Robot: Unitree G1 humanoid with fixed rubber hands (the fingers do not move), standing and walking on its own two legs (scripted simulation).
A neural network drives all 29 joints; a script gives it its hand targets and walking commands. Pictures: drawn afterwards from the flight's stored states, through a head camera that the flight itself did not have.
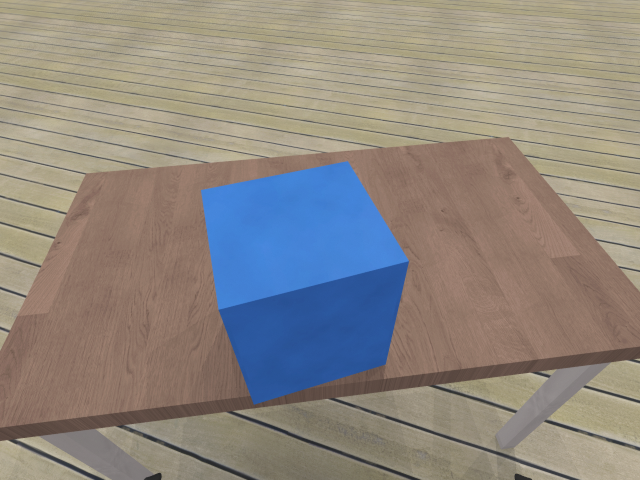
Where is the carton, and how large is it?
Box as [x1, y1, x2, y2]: [201, 161, 408, 404]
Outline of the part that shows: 347,161 201,190 218,309 254,404 385,364 408,260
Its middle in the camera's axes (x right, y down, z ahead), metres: -0.03 +0.06 +0.57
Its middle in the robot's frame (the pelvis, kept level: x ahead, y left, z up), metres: +0.40 +0.05 +0.02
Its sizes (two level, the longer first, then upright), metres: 0.210 0.200 0.250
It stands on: a table, 0.66 m high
